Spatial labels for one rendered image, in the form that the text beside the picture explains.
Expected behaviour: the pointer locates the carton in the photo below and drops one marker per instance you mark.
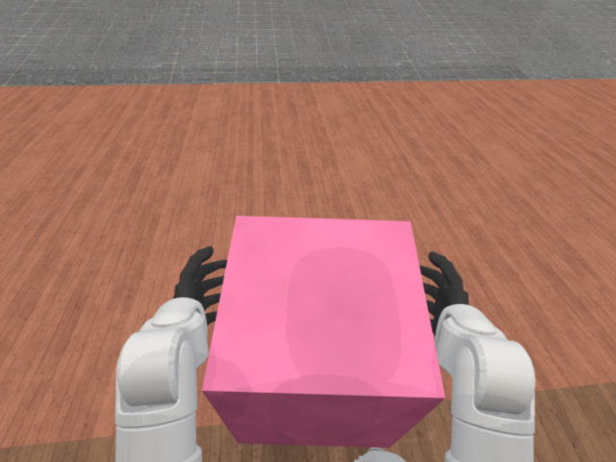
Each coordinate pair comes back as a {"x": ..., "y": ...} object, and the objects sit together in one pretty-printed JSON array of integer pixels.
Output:
[{"x": 322, "y": 335}]

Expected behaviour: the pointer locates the robot left hand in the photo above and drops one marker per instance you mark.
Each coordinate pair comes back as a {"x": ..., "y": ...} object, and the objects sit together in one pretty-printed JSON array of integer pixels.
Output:
[{"x": 193, "y": 273}]

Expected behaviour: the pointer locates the robot right forearm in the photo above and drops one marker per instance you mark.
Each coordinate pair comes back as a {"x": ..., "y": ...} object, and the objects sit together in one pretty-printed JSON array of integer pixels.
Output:
[{"x": 493, "y": 389}]

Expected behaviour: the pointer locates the robot left forearm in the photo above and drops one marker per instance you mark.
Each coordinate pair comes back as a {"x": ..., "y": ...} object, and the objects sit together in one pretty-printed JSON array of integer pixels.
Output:
[{"x": 155, "y": 386}]

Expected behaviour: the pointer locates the robot right hand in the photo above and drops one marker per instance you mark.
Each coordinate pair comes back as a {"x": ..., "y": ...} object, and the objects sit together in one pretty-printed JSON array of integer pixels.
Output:
[{"x": 450, "y": 285}]

